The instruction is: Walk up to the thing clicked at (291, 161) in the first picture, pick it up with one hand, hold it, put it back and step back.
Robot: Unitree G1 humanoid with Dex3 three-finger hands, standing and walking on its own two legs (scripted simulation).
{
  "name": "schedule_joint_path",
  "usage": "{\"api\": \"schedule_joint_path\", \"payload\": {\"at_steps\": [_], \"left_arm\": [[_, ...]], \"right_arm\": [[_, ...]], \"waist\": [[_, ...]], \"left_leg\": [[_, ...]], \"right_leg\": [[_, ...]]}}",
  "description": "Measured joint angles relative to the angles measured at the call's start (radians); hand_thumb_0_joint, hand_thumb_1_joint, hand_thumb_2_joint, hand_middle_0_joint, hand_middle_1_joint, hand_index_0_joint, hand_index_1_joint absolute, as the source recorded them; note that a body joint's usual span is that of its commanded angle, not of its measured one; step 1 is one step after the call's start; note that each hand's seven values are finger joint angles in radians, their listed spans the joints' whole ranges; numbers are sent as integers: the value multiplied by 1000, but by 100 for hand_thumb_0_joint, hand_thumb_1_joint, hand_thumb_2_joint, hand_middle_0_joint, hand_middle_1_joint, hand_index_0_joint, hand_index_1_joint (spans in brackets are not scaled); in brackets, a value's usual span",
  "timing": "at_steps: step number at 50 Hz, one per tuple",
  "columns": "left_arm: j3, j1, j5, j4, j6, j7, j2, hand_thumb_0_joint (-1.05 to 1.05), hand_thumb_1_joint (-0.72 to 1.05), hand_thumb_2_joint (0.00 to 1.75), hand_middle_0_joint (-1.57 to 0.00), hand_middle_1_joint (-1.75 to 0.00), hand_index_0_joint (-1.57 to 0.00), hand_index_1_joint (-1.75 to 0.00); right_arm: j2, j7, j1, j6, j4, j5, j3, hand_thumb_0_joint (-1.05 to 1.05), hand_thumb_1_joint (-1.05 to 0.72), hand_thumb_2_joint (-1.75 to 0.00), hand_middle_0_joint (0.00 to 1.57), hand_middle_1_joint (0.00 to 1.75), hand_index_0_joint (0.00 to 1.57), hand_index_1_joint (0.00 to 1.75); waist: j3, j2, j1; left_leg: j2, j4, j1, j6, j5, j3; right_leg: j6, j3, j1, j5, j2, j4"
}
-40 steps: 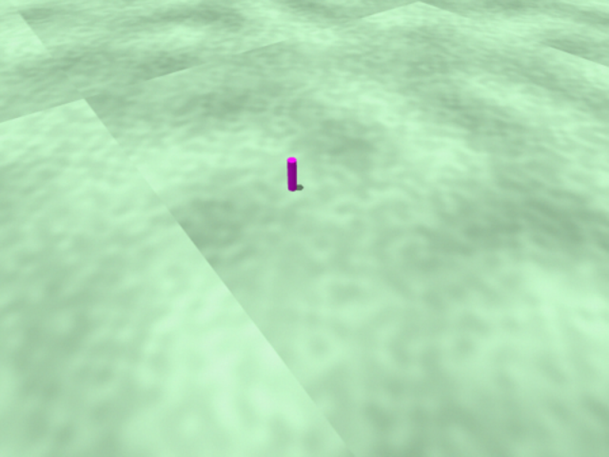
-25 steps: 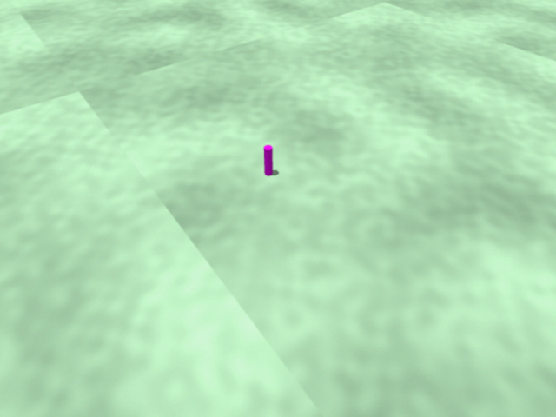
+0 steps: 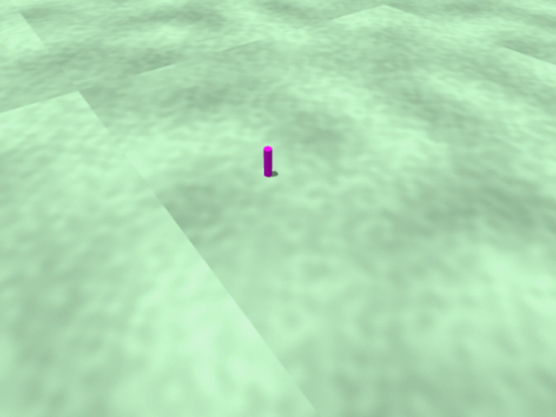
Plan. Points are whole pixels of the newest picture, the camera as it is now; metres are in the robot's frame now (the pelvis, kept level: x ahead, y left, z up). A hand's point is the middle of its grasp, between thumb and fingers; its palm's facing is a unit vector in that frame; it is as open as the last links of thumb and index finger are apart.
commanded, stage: stand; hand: left
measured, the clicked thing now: (267, 162) +1.47 +0.05 -0.70
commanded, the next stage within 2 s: walk up in 0.32 s
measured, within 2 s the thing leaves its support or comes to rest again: neither
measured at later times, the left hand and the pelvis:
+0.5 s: hand out of the picture +0.10 +0.26 -0.15, palm faces -0.09 -0.93 -0.36, open 7.4 cm; pelvis +0.02 -0.02 +0.00, yaw -3 degrees
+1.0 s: hand (165, 384) +0.23 +0.20 -0.16, palm faces -0.06 -0.94 -0.33, open 7.4 cm; pelvis +0.20 -0.07 -0.01, yaw -3 degrees
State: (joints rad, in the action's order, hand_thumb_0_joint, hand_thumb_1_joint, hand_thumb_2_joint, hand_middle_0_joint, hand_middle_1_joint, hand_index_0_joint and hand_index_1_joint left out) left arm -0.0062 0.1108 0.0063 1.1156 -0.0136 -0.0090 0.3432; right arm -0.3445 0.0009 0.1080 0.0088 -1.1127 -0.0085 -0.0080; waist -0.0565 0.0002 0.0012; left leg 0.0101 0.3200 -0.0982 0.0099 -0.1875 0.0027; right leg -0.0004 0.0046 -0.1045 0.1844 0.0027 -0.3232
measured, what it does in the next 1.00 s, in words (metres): walks ahead: right foot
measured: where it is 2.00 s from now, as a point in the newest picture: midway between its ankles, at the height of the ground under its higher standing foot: (301, 314)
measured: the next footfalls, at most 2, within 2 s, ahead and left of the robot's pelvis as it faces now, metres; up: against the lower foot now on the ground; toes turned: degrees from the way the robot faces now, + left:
right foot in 0.62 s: +0.16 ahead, -0.20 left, +0.00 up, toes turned -8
left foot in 1.04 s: +0.40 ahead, +0.06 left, +0.00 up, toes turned +2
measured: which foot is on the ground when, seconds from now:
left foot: down 0.00-0.62, up 0.64-1.00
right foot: down 0.00-0.38, up 0.40-0.60, down 0.62-1.00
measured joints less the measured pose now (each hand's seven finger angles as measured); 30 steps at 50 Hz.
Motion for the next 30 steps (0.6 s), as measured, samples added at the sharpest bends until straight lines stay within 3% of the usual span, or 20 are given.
{"api": "schedule_joint_path", "payload": {"at_steps": [16, 19, 23, 27, 30], "left_arm": [[-1, 3, 1, -1, 2, -1, 3, 0, 91, 90, -20, -30, -20, -30], [32, 41, 21, -36, 2, -35, 14, 0, 91, 90, -20, -30, -20, -30], [60, 73, 34, -65, 7, -62, 52, 0, 90, 90, -20, -30, -20, -30], [78, 91, 31, -99, -1, -89, 93, 1, 91, 90, -20, -30, -20, -30], [90, 107, 30, -119, -17, -97, 107, 0, 91, 90, -20, -30, -20, -30]], "right_arm": [[-1, 0, 4, 1, -4, -1, 0, 0, -91, -90, 20, 30, 21, 30], [-3, 27, 37, 18, 30, -21, 33, 0, -91, -90, 20, 30, 21, 30], [-22, 41, 91, 53, 87, -32, 71, 0, -90, -90, 21, 30, 21, 30], [-53, 50, 137, 49, 102, -40, 89, 0, -90, -90, 21, 30, 21, 30], [-89, 56, 158, 31, 104, -44, 101, 1, -90, -90, 21, 30, 21, 30]], "waist": [[3, -3, -1], [28, 6, -6], [37, 8, 9], [25, 13, 16], [21, -5, 16]], "left_leg": [[-4, -6, 2, -2, 5, -1], [-8, 63, -27, -36, -123, -15], [4, 49, -21, -60, -69, -32], [26, 31, 28, -29, -85, -50], [58, 109, 41, -13, -160, -57]], "right_leg": [[-2, -1, -1, -2, 4, 0], [21, -17, -59, 179, 4, -125], [24, -22, -215, 252, 10, -413], [12, -17, -288, 229, 58, -402], [7, 7, -255, 127, 75, -274]]}}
